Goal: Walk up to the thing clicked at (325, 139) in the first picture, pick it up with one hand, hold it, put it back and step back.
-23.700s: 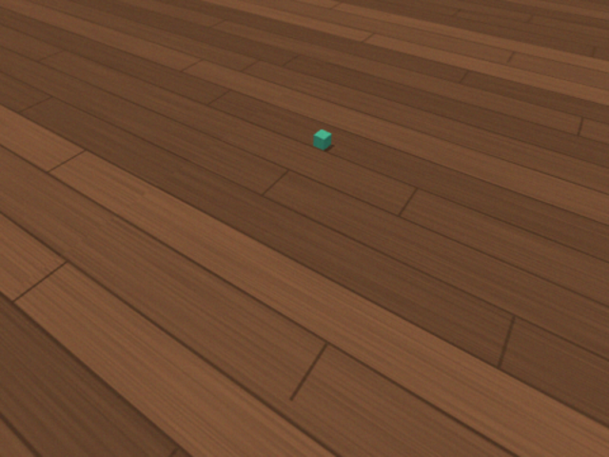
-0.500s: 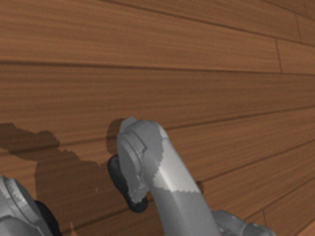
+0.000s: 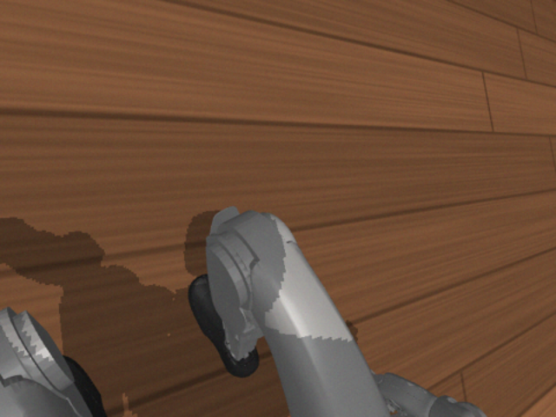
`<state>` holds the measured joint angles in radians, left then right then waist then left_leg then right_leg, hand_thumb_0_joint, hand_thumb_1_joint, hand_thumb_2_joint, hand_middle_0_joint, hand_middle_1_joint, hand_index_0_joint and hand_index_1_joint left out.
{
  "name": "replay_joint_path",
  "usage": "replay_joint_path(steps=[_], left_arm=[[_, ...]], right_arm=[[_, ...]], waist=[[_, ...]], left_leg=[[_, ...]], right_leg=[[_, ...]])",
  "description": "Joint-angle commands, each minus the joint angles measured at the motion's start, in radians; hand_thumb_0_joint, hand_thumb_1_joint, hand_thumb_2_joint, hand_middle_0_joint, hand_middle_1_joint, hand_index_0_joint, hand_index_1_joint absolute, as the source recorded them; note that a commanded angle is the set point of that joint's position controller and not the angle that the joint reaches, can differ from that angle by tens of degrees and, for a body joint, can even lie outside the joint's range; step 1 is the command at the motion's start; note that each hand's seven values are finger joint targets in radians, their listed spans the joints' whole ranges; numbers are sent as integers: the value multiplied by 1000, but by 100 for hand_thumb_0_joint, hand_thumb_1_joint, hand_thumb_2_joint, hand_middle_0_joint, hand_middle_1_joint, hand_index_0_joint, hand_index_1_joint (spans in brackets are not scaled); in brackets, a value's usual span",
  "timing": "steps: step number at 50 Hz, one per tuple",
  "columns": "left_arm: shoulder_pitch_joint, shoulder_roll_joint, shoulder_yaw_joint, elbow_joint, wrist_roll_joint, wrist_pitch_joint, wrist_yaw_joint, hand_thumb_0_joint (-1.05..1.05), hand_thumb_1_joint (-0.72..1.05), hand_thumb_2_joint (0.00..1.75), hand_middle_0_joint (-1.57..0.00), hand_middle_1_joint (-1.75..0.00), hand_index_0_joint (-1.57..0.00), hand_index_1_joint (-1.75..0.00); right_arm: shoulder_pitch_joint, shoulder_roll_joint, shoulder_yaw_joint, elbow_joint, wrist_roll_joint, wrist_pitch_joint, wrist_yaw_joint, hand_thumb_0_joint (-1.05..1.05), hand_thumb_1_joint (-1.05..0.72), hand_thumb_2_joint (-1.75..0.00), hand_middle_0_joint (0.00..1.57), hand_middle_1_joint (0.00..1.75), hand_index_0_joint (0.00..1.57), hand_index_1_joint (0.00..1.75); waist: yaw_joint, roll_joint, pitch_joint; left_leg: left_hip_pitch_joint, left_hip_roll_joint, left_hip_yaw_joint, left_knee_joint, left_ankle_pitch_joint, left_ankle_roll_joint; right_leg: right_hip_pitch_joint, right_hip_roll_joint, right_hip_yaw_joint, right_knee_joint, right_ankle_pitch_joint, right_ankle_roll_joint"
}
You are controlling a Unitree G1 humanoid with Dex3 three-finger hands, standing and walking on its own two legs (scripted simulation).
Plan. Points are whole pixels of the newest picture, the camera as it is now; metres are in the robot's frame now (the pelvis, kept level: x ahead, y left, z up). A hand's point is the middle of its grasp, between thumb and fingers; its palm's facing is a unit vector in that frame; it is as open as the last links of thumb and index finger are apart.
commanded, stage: settle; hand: left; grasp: from above
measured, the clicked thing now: out of the picture +0.40 +0.35 -0.28
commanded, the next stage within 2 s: lift in 0.90 s
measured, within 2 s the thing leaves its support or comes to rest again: leaves its support in 0.46 s
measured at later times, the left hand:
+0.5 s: hand out of the picture +0.41 +0.35 -0.24, palm faces +0.07 -0.49 -0.87, open 10.2 cm
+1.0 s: hand out of the picture +0.40 +0.36 -0.14, palm faces +0.01 -0.46 -0.89, open 10.2 cm
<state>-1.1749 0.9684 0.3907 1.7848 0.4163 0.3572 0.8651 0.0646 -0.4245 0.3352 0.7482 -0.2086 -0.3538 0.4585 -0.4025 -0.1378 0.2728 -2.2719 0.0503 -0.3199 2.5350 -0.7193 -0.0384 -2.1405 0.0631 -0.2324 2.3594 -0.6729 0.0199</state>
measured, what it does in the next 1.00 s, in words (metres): stands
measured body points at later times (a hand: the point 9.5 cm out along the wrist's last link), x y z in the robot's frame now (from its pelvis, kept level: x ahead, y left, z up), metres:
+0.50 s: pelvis +0.00 +0.00 +0.00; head +0.28 +0.11 +0.33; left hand +0.41 +0.37 -0.19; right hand +0.03 -0.25 -0.06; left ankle +0.07 +0.14 -0.28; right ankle +0.12 -0.11 -0.28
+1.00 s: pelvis -0.01 +0.00 +0.02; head +0.23 +0.08 +0.39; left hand +0.40 +0.38 -0.09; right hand +0.03 -0.26 -0.08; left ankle +0.07 +0.14 -0.28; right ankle +0.12 -0.11 -0.28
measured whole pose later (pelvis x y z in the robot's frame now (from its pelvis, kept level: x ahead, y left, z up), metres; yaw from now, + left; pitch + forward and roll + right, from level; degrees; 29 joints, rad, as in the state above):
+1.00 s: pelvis -0.01 +0.00 +0.02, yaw +4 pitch +28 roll -10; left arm -1.17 0.76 0.38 1.65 0.54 0.51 0.70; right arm 0.14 -0.35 0.15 0.89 -0.14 -0.31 0.42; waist -0.29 -0.01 0.07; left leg -2.29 0.06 -0.21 2.43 -0.66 -0.02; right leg -2.19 0.04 -0.15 2.32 -0.64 0.01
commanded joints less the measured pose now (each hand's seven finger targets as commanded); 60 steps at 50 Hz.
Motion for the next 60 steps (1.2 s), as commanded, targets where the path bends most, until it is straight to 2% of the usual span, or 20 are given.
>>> replay_joint_path(steps=[1,5,6,9,11,13,16,21,25,27,30,33,38,39,44,47,50,54,58,60], left_arm=[[-190,176,-11,-67,-18,-5,24,0,21,84,-65,-65,-61,-69],[-192,190,-14,-80,-7,-2,11,0,26,88,-68,-69,-65,-73],[-197,181,-18,-74,-9,-1,9,0,30,81,-72,-73,-71,-75],[-196,171,-28,-84,-13,5,-2,0,46,85,-86,-69,-84,-72],[-199,186,-23,-75,8,8,-4,0,50,82,-88,-68,-87,-70],[-209,207,-12,-94,32,13,-1,0,54,85,-92,-68,-90,-70],[-222,213,3,-116,21,14,-4,0,54,89,-92,-70,-89,-72],[-267,224,4,-191,48,38,-12,0,57,89,-95,-69,-92,-72],[-309,243,28,-278,82,65,-12,0,59,88,-96,-68,-94,-71],[-304,214,20,-291,96,85,-20,0,59,87,-95,-68,-94,-70],[-256,149,14,-294,86,115,-53,0,55,85,-91,-69,-89,-71],[-206,58,-27,-282,94,147,-87,0,53,83,-89,-68,-88,-69],[-238,-26,-71,-284,82,159,-130,0,46,76,-82,-67,-82,-67],[-237,-26,-73,-286,80,157,-137,0,44,75,-80,-67,-80,-67],[-310,15,-73,-278,150,149,-136,0,40,77,-77,-69,-78,-69],[-336,38,-54,-275,172,142,-121,0,38,79,-75,-73,-76,-72],[-352,48,-27,-269,168,144,-110,0,34,74,-71,-72,-72,-71],[-319,7,-18,-246,149,158,-106,0,61,89,-97,-74,-96,-75],[-328,1,-6,-316,111,180,-130,0,63,86,-98,-72,-97,-73],[-305,14,11,-330,122,194,-140,0,62,86,-98,-70,-97,-72]], right_arm=[[191,-342,-76,30,0,-1,0,0,-88,-89,20,30,20,30],[188,-332,-69,28,3,1,-2,0,-88,-89,20,30,20,30],[195,-334,-68,27,2,1,-1,0,-90,-90,20,30,20,30],[184,-342,-73,19,6,5,1,0,-90,-90,20,30,20,30],[200,-342,-77,31,11,8,0,0,-90,-90,20,30,20,30],[195,-341,-82,43,16,7,0,0,-90,-90,20,30,20,30],[203,-331,-84,40,16,6,1,0,-90,-90,20,30,20,30],[194,-315,-98,60,18,6,3,0,-90,-90,20,30,20,30],[227,-304,-124,71,24,17,8,0,-89,-90,20,30,20,30],[248,-301,-146,63,27,23,13,0,-89,-89,20,30,20,30],[245,-274,-163,80,43,31,12,0,-89,-89,20,30,20,30],[275,-261,-189,80,61,42,12,0,-89,-89,20,30,20,30],[303,-236,-221,117,79,51,-6,0,-88,-89,20,30,20,30],[300,-236,-226,115,85,52,-8,0,-88,-89,20,30,20,30],[309,-223,-244,147,83,50,-26,0,-88,-89,20,30,20,30],[291,-213,-262,172,73,47,-35,0,-88,-89,20,30,20,30],[291,-210,-275,197,64,38,-41,0,-88,-89,20,30,20,30],[304,-210,-293,199,63,38,-45,0,-90,-90,20,30,20,30],[309,-182,-299,198,71,55,-45,0,-90,-90,20,30,20,30],[301,-187,-317,169,82,70,-47,0,-90,-90,20,30,20,30]], waist=[[-77,438,-623],[-67,455,-638],[-72,456,-638],[-74,466,-630],[-74,466,-637],[-64,480,-640],[-46,490,-666],[-30,547,-697],[-11,592,-785],[-5,611,-818],[29,595,-830],[40,556,-843],[32,474,-802],[39,461,-787],[58,488,-811],[67,466,-803],[69,456,-828],[81,452,-893],[125,469,-983],[154,482,-1051]], left_leg=[[436,17,110,-225,159,53],[428,18,117,-231,175,47],[431,19,108,-237,177,47],[459,23,94,-243,163,43],[440,21,99,-249,149,46],[432,21,104,-254,130,44],[450,24,110,-251,162,44],[491,28,123,-263,178,35],[535,31,132,-273,237,31],[538,31,142,-280,260,30],[521,26,164,-293,247,28],[489,20,163,-308,231,36],[445,12,150,-331,177,40],[426,10,152,-328,163,44],[456,8,158,-353,121,40],[445,-1,175,-369,85,44],[478,-5,191,-378,69,44],[503,-4,206,-383,115,47],[500,-5,241,-386,205,49],[514,-5,258,-389,254,47]], right_leg=[[345,20,-64,-244,270,-1],[347,24,-60,-242,285,-5],[342,20,-65,-235,287,-5],[310,16,-78,-217,270,-8],[318,22,-71,-234,261,-9],[315,23,-64,-248,248,-10],[337,15,-63,-239,270,-8],[336,7,-59,-236,287,-8],[353,6,-48,-236,342,-12],[355,10,-35,-246,361,-17],[356,13,-26,-257,345,-18],[333,21,-13,-274,320,-22],[253,21,1,-277,257,-23],[239,19,8,-278,235,-23],[210,11,23,-280,179,-33],[218,6,28,-300,116,-31],[226,4,34,-325,75,-30],[264,1,51,-346,125,-28],[331,-1,69,-340,226,-22],[365,3,79,-340,275,-24]])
